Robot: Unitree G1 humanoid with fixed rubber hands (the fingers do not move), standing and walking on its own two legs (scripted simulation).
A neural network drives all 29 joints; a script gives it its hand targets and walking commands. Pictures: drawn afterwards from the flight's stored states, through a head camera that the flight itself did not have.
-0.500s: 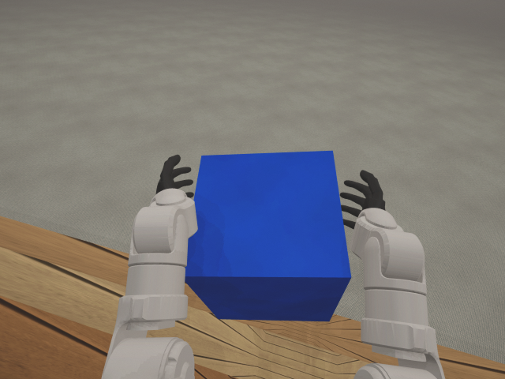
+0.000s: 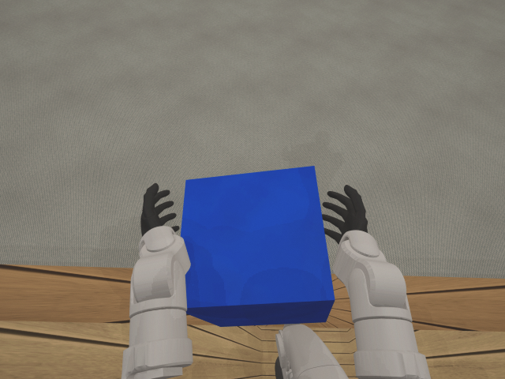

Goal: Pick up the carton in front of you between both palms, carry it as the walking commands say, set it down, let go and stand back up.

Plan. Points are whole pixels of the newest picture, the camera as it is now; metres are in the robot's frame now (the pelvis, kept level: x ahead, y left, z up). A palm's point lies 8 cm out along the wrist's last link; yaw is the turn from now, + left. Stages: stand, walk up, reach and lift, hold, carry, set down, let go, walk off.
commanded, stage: carry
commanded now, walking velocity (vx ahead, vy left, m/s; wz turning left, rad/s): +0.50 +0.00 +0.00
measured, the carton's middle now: (261, 256) +0.34 -0.04 -0.06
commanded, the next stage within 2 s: none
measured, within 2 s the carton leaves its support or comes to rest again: neither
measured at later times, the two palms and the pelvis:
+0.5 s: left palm (124, 154) +0.70 +0.25 -0.16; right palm (237, 146) +0.71 -0.05 -0.17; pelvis +0.39 +0.08 -0.24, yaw +0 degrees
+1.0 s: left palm (111, 114) +1.06 +0.38 -0.33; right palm (193, 107) +1.05 +0.08 -0.31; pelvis +0.73 +0.22 -0.39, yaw +2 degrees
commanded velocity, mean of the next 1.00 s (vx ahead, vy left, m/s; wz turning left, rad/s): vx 0.50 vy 0.00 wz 0.00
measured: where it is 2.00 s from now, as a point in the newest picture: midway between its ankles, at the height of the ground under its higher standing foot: (165, 190)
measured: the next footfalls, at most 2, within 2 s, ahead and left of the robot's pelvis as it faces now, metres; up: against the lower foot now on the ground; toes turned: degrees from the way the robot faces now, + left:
right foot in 0.18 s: +0.27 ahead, -0.01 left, -0.18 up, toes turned +0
left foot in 0.56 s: +0.59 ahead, +0.21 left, -0.36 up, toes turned +0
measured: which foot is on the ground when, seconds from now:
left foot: down 0.00-0.16, up 0.18-0.54, down 0.56-1.00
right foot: up 0.00-0.16, down 0.18-0.58, up 0.60-1.00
